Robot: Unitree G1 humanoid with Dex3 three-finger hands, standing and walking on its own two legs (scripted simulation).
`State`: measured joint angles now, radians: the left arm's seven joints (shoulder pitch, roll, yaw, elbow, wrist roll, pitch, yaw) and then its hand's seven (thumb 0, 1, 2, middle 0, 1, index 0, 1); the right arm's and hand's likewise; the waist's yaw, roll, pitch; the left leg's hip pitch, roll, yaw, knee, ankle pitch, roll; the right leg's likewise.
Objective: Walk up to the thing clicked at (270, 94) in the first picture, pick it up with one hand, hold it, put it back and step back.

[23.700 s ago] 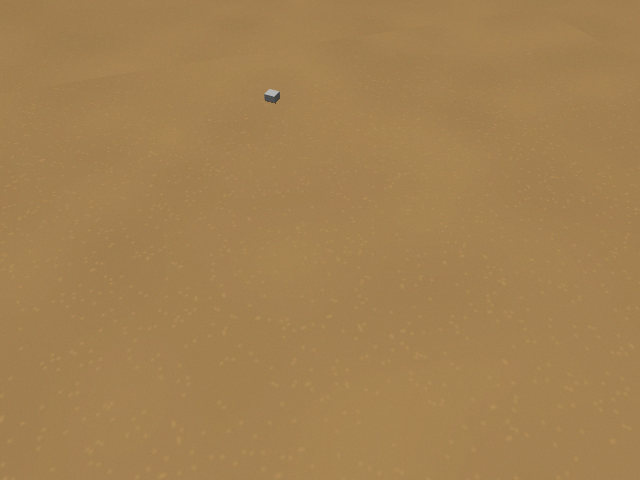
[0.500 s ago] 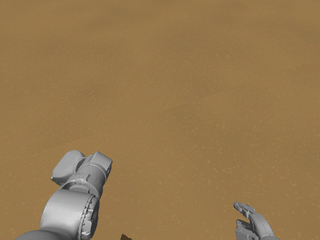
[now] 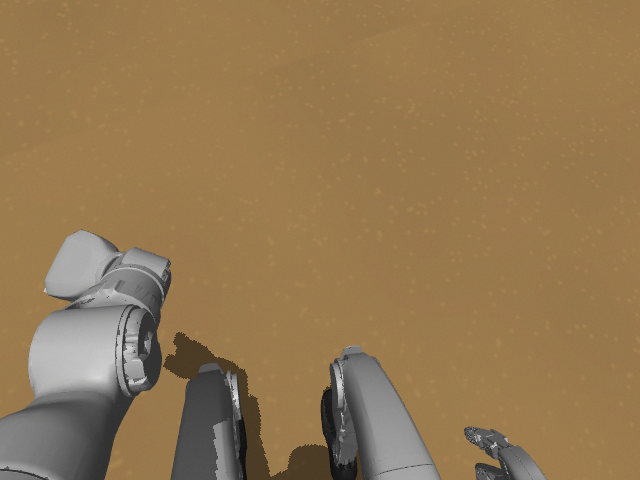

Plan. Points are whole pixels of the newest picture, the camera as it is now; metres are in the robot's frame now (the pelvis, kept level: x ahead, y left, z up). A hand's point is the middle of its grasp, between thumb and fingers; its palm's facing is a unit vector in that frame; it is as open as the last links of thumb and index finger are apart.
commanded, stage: crouch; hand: left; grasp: from above
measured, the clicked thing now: (107, 288) +0.38 +0.26 -0.15
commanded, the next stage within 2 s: lower in 1.10 s
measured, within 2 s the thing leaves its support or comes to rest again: neither
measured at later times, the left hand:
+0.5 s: hand (146, 290) +0.42 +0.26 -0.32, palm faces -0.08 -0.45 -0.89, open 9.2 cm
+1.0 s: hand (152, 294) +0.43 +0.27 -0.41, palm faces -0.10 -0.44 -0.89, open 9.1 cm
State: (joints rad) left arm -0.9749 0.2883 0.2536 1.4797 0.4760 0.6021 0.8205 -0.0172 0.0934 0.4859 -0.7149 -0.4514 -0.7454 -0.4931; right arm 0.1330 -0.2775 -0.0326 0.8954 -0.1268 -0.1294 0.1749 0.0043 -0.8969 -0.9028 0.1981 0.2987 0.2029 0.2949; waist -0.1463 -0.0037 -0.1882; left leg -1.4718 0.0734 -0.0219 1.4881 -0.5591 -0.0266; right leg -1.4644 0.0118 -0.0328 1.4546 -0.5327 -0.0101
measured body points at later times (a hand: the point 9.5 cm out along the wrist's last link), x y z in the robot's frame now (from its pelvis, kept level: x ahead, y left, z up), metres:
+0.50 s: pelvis -0.03 +0.01 -0.18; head +0.20 +0.02 +0.20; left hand +0.42 +0.27 -0.27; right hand +0.00 -0.26 -0.32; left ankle +0.05 +0.13 -0.56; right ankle +0.06 -0.12 -0.56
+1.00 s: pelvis -0.03 +0.00 -0.26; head +0.23 +0.01 +0.11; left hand +0.44 +0.29 -0.36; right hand -0.03 -0.27 -0.38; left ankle +0.05 +0.13 -0.56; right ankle +0.06 -0.12 -0.56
